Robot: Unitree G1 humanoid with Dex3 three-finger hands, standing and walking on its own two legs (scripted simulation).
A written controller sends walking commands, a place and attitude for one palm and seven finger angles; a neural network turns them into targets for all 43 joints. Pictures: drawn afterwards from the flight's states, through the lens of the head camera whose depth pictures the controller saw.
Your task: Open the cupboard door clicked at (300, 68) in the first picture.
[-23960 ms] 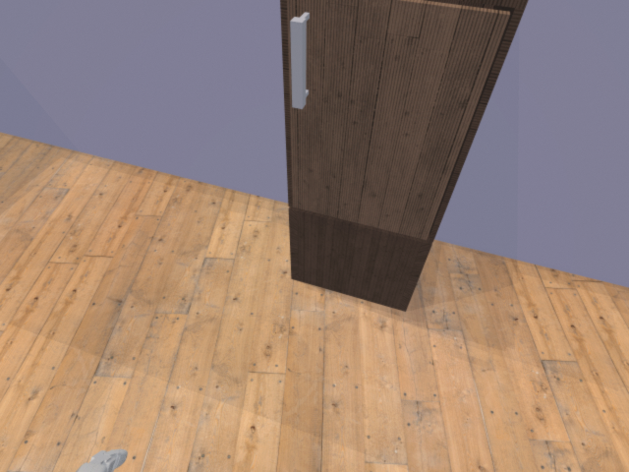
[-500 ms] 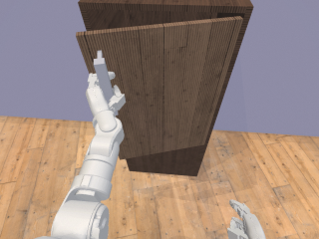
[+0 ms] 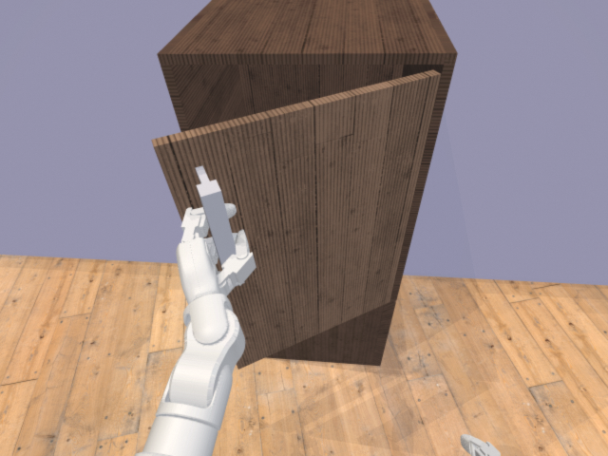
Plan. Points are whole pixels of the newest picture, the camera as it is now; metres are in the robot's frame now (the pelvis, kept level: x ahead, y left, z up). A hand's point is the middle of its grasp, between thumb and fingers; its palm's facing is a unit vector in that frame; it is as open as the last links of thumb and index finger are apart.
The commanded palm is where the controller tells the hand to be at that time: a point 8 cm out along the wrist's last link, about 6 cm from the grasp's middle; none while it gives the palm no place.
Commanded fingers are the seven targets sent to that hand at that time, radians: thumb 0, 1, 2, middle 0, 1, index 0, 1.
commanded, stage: pull the door open along its arc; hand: left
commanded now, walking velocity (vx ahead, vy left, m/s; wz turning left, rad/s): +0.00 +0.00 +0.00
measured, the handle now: (219, 229) +0.38 +0.14 +0.12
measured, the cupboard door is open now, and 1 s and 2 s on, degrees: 30 41 44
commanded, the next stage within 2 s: open thumb and fingers to let go in 0.20 s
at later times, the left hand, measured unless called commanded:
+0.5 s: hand (271, 283) +0.29 +0.06 +0.13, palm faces +0.35 -0.94 -0.02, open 6.8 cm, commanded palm +0.24 +0.09 +0.12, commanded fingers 0.00 0.13 0.57 -0.34 -1.27 -0.34 -1.27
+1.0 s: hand (275, 283) +0.29 +0.05 +0.13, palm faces +0.33 -0.94 -0.02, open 14.4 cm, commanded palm +0.24 +0.09 +0.12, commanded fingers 0.00 -0.50 0.30 -0.18 -0.50 -0.18 -0.50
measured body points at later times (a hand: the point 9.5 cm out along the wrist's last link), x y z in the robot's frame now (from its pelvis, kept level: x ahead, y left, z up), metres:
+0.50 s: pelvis -0.02 -0.01 +0.00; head -0.04 -0.03 +0.45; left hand +0.26 +0.11 +0.13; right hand +0.19 -0.18 -0.09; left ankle -0.01 +0.12 -0.73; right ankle -0.03 -0.08 -0.73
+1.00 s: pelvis -0.03 +0.00 +0.00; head -0.05 -0.02 +0.45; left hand +0.27 +0.10 +0.13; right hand +0.16 -0.20 -0.10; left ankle -0.01 +0.12 -0.73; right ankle -0.03 -0.08 -0.73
